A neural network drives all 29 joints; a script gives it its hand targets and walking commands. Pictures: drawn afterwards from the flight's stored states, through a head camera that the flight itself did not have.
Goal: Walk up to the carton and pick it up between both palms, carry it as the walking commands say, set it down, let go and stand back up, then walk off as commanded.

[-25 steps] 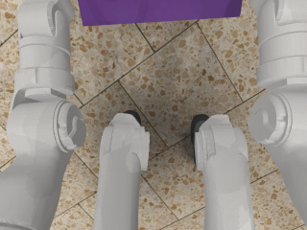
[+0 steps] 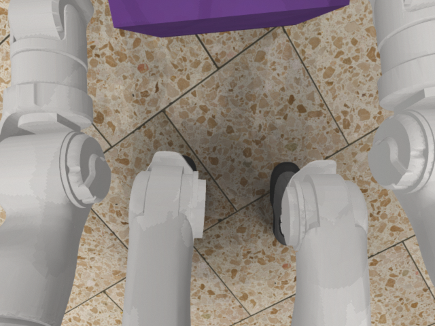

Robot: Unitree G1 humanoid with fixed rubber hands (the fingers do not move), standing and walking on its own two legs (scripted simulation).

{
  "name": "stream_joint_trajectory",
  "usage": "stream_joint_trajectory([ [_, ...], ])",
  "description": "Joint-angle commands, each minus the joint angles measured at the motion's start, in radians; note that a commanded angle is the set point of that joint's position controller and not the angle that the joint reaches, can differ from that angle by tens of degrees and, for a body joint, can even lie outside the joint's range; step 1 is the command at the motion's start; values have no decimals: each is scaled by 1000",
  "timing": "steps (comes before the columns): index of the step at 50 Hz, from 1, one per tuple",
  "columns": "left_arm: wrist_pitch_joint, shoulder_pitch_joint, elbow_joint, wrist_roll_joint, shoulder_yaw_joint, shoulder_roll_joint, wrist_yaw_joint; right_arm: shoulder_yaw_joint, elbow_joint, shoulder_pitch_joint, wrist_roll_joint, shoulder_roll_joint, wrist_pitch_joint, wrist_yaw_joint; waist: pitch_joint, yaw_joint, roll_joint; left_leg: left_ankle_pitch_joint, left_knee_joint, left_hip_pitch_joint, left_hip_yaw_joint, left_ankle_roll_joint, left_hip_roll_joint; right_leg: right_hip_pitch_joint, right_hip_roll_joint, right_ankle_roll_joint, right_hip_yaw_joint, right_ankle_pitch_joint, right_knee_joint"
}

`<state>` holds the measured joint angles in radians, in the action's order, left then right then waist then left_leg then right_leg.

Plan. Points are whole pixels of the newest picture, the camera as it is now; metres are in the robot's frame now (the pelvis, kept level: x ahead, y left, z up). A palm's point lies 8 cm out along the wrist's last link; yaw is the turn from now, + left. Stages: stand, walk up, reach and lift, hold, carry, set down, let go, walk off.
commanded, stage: set down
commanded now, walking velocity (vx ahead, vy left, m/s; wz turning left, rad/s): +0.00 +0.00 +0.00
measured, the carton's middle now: out of the picture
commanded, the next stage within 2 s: none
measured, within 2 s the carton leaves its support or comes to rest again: rests again in 0.12 s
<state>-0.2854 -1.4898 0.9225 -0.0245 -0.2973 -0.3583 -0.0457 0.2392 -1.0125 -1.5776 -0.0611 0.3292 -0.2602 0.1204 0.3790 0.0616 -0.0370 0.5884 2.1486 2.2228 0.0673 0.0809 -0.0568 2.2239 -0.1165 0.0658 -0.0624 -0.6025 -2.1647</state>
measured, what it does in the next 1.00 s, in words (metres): stands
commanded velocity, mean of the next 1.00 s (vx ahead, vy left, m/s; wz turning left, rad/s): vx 0.00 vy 0.00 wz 0.00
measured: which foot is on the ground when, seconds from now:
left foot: down 0.00-1.00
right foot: down 0.00-1.00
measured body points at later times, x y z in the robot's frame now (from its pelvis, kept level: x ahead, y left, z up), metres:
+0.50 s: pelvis +0.01 +0.00 +0.00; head +0.39 +0.02 +0.23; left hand +0.57 +0.23 -0.17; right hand +0.61 -0.13 -0.17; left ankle +0.11 +0.14 -0.35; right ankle +0.10 -0.12 -0.35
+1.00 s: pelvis +0.01 +0.00 +0.00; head +0.40 +0.02 +0.21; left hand +0.57 +0.23 -0.18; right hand +0.61 -0.13 -0.18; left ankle +0.11 +0.13 -0.35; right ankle +0.10 -0.12 -0.35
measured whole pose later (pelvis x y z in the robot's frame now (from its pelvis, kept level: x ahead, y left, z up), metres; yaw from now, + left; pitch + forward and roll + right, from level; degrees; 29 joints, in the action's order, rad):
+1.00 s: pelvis +0.01 +0.00 +0.00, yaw +0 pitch +38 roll +1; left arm -0.23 -1.50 0.92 0.04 -0.41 -0.35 0.06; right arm 0.35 -0.97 -1.57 0.01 0.30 -0.20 0.04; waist 0.42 0.06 -0.03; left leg 0.62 2.18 2.23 0.05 0.06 -0.04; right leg 2.22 -0.09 0.05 -0.05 -0.64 -2.19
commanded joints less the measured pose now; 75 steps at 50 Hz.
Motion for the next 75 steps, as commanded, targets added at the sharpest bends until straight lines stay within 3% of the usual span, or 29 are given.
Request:
stream_joint_trajectory([
  [1, 50, -603, -204, -97, 318, 835, 296, -296, 133, -512, -88, -932, 24, -284, -1285, 59, -23, -391, -130, -546, -173, -62, -18, -537, 0, -37, 143, 349, 154],
  [5, 48, -580, -127, -83, 300, 808, 291, -305, 170, -567, -95, -917, 35, -277, -1264, 82, -16, -434, -118, -588, -169, -64, -17, -504, -7, -38, 137, 355, 160],
  [8, 56, -587, -148, -77, 312, 817, 295, -280, 108, -489, -71, -922, 36, -274, -1242, 62, -2, -418, -129, -557, -157, -57, -20, -499, -12, -44, 141, 368, 139],
  [9, 59, -554, -161, -99, 328, 851, 291, -292, 140, -473, -75, -903, 44, -271, -1254, 19, 1, -426, -123, -542, -156, -52, -19, -526, -5, -44, 144, 385, 153],
  [10, 56, -524, -143, -85, 314, 838, 294, -296, 153, -498, -79, -916, 41, -275, -1265, 67, -9, -464, -125, -583, -155, -60, -29, -515, -7, -32, 140, 397, 147],
  [11, 56, -529, -123, -89, 305, 849, 297, -296, 156, -513, -68, -880, 47, -272, -1232, 39, -5, -449, -116, -579, -161, -56, -22, -481, -6, -39, 140, 369, 166],
  [14, 57, -521, -84, -64, 263, 823, 295, -296, 131, -491, -68, -924, 40, -278, -1172, 70, -37, -395, -131, -480, -160, -68, -26, -511, -9, -36, 136, 361, 147],
  [21, 50, -522, -109, -57, 304, 808, 306, -261, 67, -389, -40, -887, 35, -290, -1122, 33, 5, -407, -129, -539, -138, -53, -14, -443, -7, -50, 140, 354, 143],
  [22, 42, -482, -64, -42, 259, 819, 309, -281, 94, -434, -41, -878, 36, -292, -1100, 61, -11, -372, -125, -503, -150, -61, -21, -454, -6, -53, 133, 301, 155],
  [25, 50, -487, -107, -32, 266, 789, 306, -268, 83, -395, -35, -891, 32, -296, -1109, 56, -33, -401, -116, -500, -144, -54, -14, -473, -6, -44, 138, 346, 135],
  [26, 53, -488, -94, -40, 282, 796, 304, -239, 62, -360, -16, -877, 30, -299, -1076, 14, -8, -371, -124, -513, -145, -54, -18, -431, -9, -42, 148, 319, 143],
  [27, 47, -461, -57, -43, 261, 786, 307, -270, 93, -401, -29, -856, 33, -294, -1071, 49, -22, -396, -120, -526, -136, -57, -12, -449, -3, -41, 144, 333, 140],
  [30, 48, -483, -64, -44, 286, 815, 314, -243, 53, -363, -19, -870, 31, -301, -1062, 23, 22, -389, -115, -500, -142, -50, -20, -423, -9, -55, 139, 335, 137],
  [31, 43, -459, -70, -39, 265, 803, 316, -229, 25, -347, 3, -874, 20, -299, -1045, -7, -21, -400, -115, -502, -136, -52, -21, -455, -4, -46, 144, 344, 138],
  [32, 42, -445, -75, -36, 274, 767, 317, -233, 41, -348, -11, -858, 20, -305, -1026, 40, 26, -373, -122, -494, -139, -60, -18, -436, 3, -45, 139, 331, 124],
  [34, 41, -435, -56, -29, 248, 798, 320, -242, 58, -333, 6, -862, 21, -301, -1013, 22, -31, -383, -109, -507, -140, -61, -21, -441, -10, -44, 138, 330, 139],
  [37, 40, -427, -33, -8, 224, 778, 321, -240, 40, -350, 1, -864, 16, -304, -945, 54, -23, -331, -119, -413, -145, -64, -19, -435, -6, -44, 129, 300, 142],
  [39, 27, -407, -23, 10, 238, 797, 327, -237, 27, -317, 10, -856, 11, -306, -952, 51, 20, -316, -120, -433, -148, -49, -14, -464, -3, -55, 110, 298, 150],
  [41, 29, -435, -6, 0, 230, 767, 330, -219, 22, -326, 29, -843, 12, -303, -913, 19, -21, -277, -109, -389, -134, -64, -16, -418, -3, -51, 118, 267, 139],
  [47, 33, -397, 3, 13, 199, 744, 331, -223, 20, -332, 22, -835, 16, -306, -912, 40, -51, -290, -113, -386, -128, -66, -7, -455, 3, -47, 116, 282, 134],
  [50, 33, -378, 29, 37, 195, 758, 324, -186, 43, -349, 46, -772, 21, -301, -915, 27, 28, -318, -109, -479, -134, -56, -8, -408, -2, -44, 125, 263, 139],
  [58, 35, -367, 47, 52, 159, 685, 313, -173, -8, -304, 56, -759, 16, -297, -872, 40, -21, -253, -116, -452, -125, -59, -3, -436, 6, -42, 114, 223, 143],
  [65, 70, -298, 57, 53, 103, 461, 252, -127, 29, -297, 60, -502, 56, -238, -930, 13, -18, -257, -112, -479, -128, -43, 12, -500, 27, -30, 125, 235, 133],
  [66, 74, -295, 93, 73, 73, 402, 241, -125, 11, -287, 65, -470, 54, -224, -938, 48, -16, -270, -102, -479, -135, -50, 9, -506, 28, -23, 115, 249, 127],
  [68, 100, -277, 54, 72, 51, 209, 187, -61, -49, -208, 80, -294, 64, -183, -926, 28, -18, -267, -117, -484, -133, -40, 11, -504, 25, -19, 140, 255, 114],
  [69, 109, -240, 109, 96, 3, 158, 164, -76, -20, -212, 65, -252, 67, -166, -936, 73, -5, -304, -107, -521, -149, -41, 8, -503, 25, -21, 120, 253, 137],
  [70, 126, -239, 110, 76, -11, 18, 123, -53, 11, -213, 55, -78, 85, -120, -977, 44, 14, -294, -104, -540, -138, -37, 28, -537, 36, -11, 115, 277, 135],
  [73, 195, -305, 35, 24, -10, -176, 36, -105, 57, -243, -26, 55, 126, -53, -1159, 79, -21, -410, -84, -593, -137, -36, 25, -626, 37, -1, 112, 385, 109],
  [75, 223, -343, 43, -43, 23, -231, -7, -115, 98, -320, -58, 128, 157, -18, -1270, 45, -10, -495, -58, -644, -138, -28, 30, -640, 39, -2, 101, 450, 95],
])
